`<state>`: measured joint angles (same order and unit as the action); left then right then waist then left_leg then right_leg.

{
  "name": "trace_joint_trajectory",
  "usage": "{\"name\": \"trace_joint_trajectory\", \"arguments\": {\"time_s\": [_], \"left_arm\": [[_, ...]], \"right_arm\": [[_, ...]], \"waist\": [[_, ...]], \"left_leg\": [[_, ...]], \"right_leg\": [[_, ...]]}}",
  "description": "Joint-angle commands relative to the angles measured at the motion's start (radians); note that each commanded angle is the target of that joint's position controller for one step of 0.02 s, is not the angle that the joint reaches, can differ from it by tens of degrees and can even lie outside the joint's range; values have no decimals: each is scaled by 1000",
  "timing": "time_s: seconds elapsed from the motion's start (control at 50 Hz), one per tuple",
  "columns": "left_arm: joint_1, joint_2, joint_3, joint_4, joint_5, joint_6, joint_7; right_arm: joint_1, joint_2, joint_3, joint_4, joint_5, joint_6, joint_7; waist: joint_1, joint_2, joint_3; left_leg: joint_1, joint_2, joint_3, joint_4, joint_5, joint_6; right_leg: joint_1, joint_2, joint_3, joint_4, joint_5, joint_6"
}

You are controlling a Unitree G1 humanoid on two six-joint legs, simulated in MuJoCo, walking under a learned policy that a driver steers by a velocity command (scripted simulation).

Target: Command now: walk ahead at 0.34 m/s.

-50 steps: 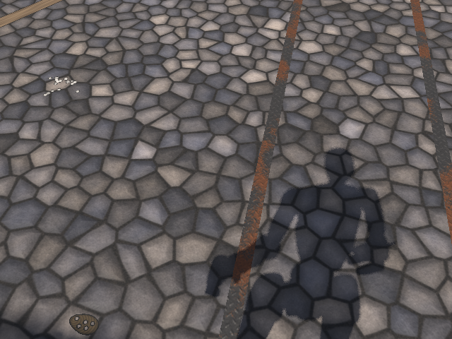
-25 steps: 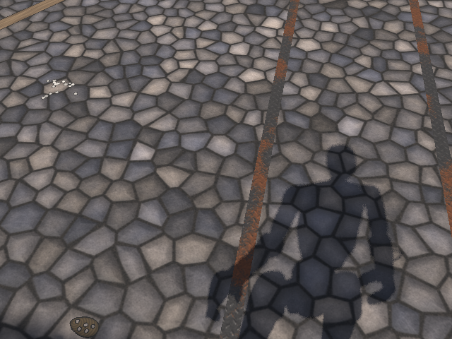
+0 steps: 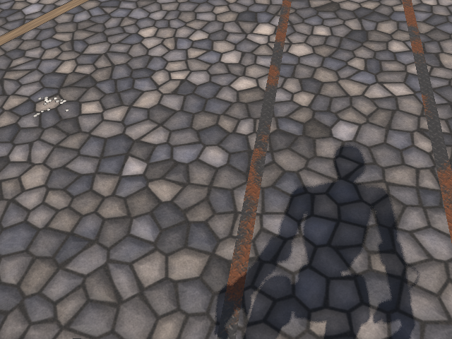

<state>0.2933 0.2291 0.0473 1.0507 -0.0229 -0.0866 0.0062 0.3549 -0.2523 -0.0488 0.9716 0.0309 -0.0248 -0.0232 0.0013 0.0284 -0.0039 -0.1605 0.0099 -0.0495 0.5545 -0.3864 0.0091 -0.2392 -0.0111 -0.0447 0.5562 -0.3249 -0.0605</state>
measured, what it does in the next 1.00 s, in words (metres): walks ahead: left foot, then right foot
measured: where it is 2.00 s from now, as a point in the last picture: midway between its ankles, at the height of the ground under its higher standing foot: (261, 193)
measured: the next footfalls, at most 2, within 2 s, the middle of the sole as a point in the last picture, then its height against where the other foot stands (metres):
left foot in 0.46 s outside the picture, level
right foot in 1.00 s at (286, 282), level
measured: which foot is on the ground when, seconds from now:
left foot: down 0.00-0.00, up 0.02-0.44, down 0.46-1.00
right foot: down 0.00-0.46, up 0.48-0.98, down 1.00-1.00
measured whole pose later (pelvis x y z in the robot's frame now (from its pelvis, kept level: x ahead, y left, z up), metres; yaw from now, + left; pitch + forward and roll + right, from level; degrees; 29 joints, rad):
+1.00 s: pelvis +0.53 -0.01 -0.01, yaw +0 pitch +2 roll +3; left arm 0.01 0.24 0.04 0.81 -0.02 -0.10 -0.03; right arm 0.40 -0.27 -0.05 1.04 0.02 -0.06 0.00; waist -0.07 -0.02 0.02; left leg 0.08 -0.02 0.04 0.31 -0.41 0.00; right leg -0.50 -0.05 -0.02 0.49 -0.03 -0.06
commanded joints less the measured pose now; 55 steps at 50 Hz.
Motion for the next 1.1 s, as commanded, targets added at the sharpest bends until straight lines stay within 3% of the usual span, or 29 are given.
{"name": "trace_joint_trajectory", "arguments": {"time_s": [0.02, 0.04, 0.06, 0.12, 0.18, 0.24, 0.32, 0.38, 0.42, 0.44, 0.46, 0.48, 0.5, 0.52, 0.54, 0.56, 0.58, 0.62, 0.7, 0.8, 0.9, 0.96, 0.98, 1.0, 1.02, 1.04, 1.06, 1.08, 1.1], "left_arm": [[379, 244, 54, 66, 13, -18, -17], [285, 197, 34, 46, 26, -31, -18], [192, 136, 18, 11, 17, -37, -16], [134, 74, -6, -19, 19, -29, -22], [214, 82, -11, -2, 26, -15, -7], [211, 114, -9, -17, 29, -4, 9], [254, 133, -1, -7, 16, -4, 16], [249, 142, 10, -3, 7, 3, 18], [221, 168, 22, -14, 13, 13, 18], [204, 175, 26, -20, 19, 22, 17], [187, 167, 22, -32, 25, 29, 16], [196, 127, 5, -60, 42, 28, 14], [338, -39, -37, -55, 25, 6, -2], [232, 75, -11, -63, -7, -25, -5], [124, 130, 6, -105, -33, -42, -6], [73, 133, 8, -116, -28, -49, 3], [55, 129, 18, -117, -13, -44, 10], [100, 84, 19, -115, -3, -19, 11], [-22, 85, 23, -175, 12, 5, 16], [-226, 66, 10, -236, 15, -8, -2], [-356, 83, 3, -291, 1, -15, -30], [-299, 128, 18, -295, 0, -21, -43], [-193, 157, 36, -266, 2, -22, -41], [-12, 210, 62, -212, 4, -21, -34], [140, 312, 86, -183, 27, -18, -28], [180, 294, 79, -167, 21, -14, -36], [125, 210, 52, -176, 14, -17, -36], [26, 178, 41, -199, 14, -19, -34], [-47, 153, 32, -213, 20, -20, -35]], "right_arm": [[-175, -29, 1, -144, -4, -42, -1], [-169, -66, -7, -141, 24, -55, 0], [-169, -84, -9, -133, 32, -67, 9], [-184, -106, -28, -107, -7, -79, 22], [-236, -50, -19, -118, -10, -69, 39], [-377, -17, -3, -169, -8, -67, 43], [-493, -27, 6, -209, 1, -69, 59], [-522, -52, 3, -232, 2, -78, 73], [-448, -95, -16, -219, -1, -82, 74], [-329, -129, -35, -187, 1, -80, 69], [-151, -170, -59, -132, 4, -75, 59], [35, -241, -77, -92, -12, -67, 46], [78, -264, -75, -66, -22, -68, 59], [21, -165, -49, -66, -14, -72, 61], [-77, -129, -37, -80, -13, -78, 59], [-162, -111, -29, -95, -18, -85, 61], [-201, -87, -23, -98, -29, -91, 65], [-208, -61, -14, -79, -38, -97, 69], [-143, -116, -21, -40, -31, -99, 44], [-51, -149, -23, -17, -21, -85, 21], [46, -163, -28, 28, -8, -63, 18], [24, -185, -38, 27, -9, -44, 14], [-1, -184, -37, 20, -12, -38, 14], [-1, -155, -25, 10, -21, -33, 14], [87, -64, 6, -15, -34, -44, 20], [135, -7, 26, 1, -27, -67, 27], [44, -127, -4, -12, 3, -86, 32], [-36, -154, -11, -36, 18, -97, 32], [-75, -149, -14, -39, 8, -98, 25]], "waist": [[143, -367, 7], [92, -253, 79], [62, -170, 153], [41, -119, 130], [54, -127, 102], [74, -106, 129], [89, -121, 169], [60, -119, 166], [0, -146, 85], [-65, -164, 2], [-149, -157, -103], [-193, -29, -249], [-94, 253, -411], [-127, 154, -300], [-98, 114, -137], [-61, 3, -70], [-28, -21, -29], [22, 21, -24], [20, 14, 59], [-44, 7, 79], [-78, 13, 97], [-20, 43, 50], [43, 46, -14], [115, 27, -132], [111, -154, -304], [97, -305, -396], [104, -216, -277], [81, -165, -149], [52, -99, -81]], "left_leg": [[-575, -94, 37, 420, -178, 14], [-646, -20, -47, 589, -171, 33], [-698, 35, -59, 630, -53, 57], [-642, 100, -7, 519, 175, 64], [-620, 92, 50, 419, 259, 26], [-567, 67, 80, 208, 356, -1], [-485, 37, 97, 37, 442, 9], [-466, 32, 81, -29, 410, 49], [-333, -12, 105, -31, 351, 83], [-182, -47, 127, -24, 330, 108], [60, -46, 120, -28, 347, 139], [389, 163, -135, -2, 282, 205], [643, 389, -656, -174, -1, 371], [546, 345, -691, -277, -65, 318], [390, 319, -525, -298, 20, 275], [228, 288, -402, -323, 173, 253], [111, 251, -303, -345, 279, 240], [5, 209, -210, -398, 316, 238], [-64, 202, -126, -470, 338, 258], [-19, 151, -21, -471, 387, 205], [159, 220, -30, -403, 397, 189], [239, 250, -32, -291, 597, 157], [227, 219, 0, -163, 758, 138], [134, 161, 40, 52, 774, 108], [-211, 46, 98, 441, 449, 47], [-451, -80, -2, 657, -187, 24], [-560, -16, -74, 757, -172, 47], [-589, 38, -45, 745, -71, 62], [-549, 83, -24, 695, 20, 60]], "right_leg": [[424, -370, 709, -399, -169, -189], [339, -417, 785, -432, -319, -234], [301, -373, 661, -431, -328, -198], [293, -238, 347, -437, 41, -90], [307, -198, 211, -426, 340, -98], [235, -178, 146, -457, 381, -100], [222, -200, 114, -487, 365, -110], [318, -242, 100, -436, 482, -96], [372, -252, 84, -313, 803, -77], [370, -237, 64, -169, 982, -63], [277, -196, 41, 40, 1006, -34], [17, -129, 19, 370, 644, -9], [-317, 74, 95, 705, -205, 41], [-420, 33, 204, 816, -230, 14], [-477, -16, 168, 823, -142, -2], [-427, -71, 149, 775, -45, -3], [-379, -103, 137, 723, 8, 2], [-289, -138, 140, 658, 43, 8], [-389, -167, 111, 482, 139, 52], [-377, -116, 54, 125, 416, 65], [-399, -85, 56, -15, 379, 41], [-295, -50, 37, -53, 263, -2], [-146, -16, 7, -72, 256, -26], [109, -25, 19, -56, 272, -61], [513, -275, 372, -51, 214, -186], [661, -393, 753, -222, 41, -271], [577, -359, 692, -257, -37, -219], [428, -330, 550, -280, 27, -183], [287, -292, 441, -311, 131, -168]]}}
